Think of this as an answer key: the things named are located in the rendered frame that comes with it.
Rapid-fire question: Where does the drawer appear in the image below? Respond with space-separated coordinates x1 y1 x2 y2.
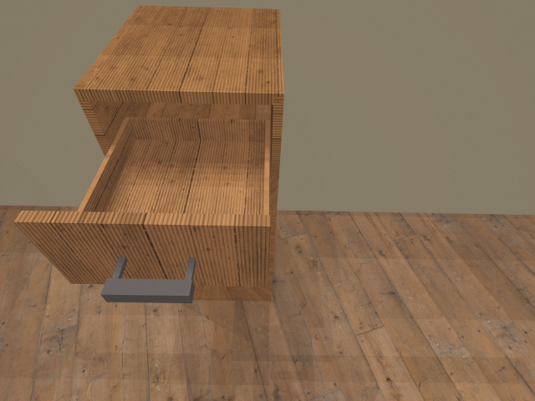
13 117 271 287

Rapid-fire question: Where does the cabinet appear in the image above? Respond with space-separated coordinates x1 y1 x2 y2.
73 5 284 301

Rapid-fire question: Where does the handle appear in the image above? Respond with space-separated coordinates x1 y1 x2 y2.
100 256 196 303

